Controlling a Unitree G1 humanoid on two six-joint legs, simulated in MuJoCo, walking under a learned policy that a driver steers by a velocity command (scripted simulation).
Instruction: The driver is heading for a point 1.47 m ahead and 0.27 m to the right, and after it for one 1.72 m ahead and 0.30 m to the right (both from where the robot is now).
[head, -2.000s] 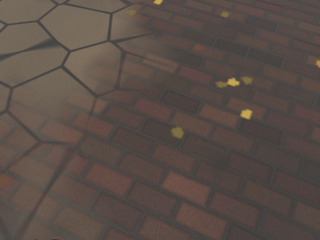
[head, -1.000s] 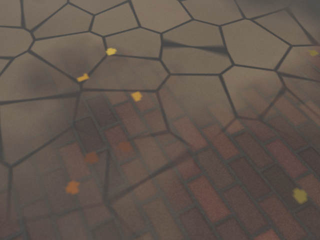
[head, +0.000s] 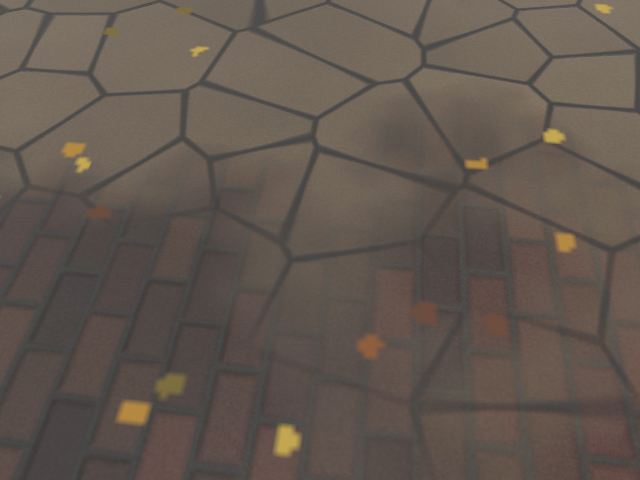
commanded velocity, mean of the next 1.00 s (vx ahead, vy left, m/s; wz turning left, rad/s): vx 0.33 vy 0.00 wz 0.08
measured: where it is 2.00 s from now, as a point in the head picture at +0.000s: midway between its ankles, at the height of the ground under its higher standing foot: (344, 303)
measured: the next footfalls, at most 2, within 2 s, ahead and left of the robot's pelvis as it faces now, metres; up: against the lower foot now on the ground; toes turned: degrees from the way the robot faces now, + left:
left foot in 0.34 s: +0.02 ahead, +0.13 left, +0.00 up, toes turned +0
right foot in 0.76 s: +0.37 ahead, -0.12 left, +0.00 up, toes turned +1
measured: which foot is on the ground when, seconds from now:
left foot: down 0.00-0.00, up 0.02-0.32, down 0.34-0.76, up 0.78-1.00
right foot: down 0.00-0.34, up 0.36-0.74, down 0.76-1.00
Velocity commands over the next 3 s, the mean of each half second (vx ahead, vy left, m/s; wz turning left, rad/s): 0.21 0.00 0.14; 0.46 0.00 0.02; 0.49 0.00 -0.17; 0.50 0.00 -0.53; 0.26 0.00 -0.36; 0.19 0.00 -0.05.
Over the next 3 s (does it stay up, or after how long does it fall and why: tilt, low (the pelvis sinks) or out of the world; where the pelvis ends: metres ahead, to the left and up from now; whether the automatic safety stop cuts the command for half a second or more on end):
stays up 1.10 -0.15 0.02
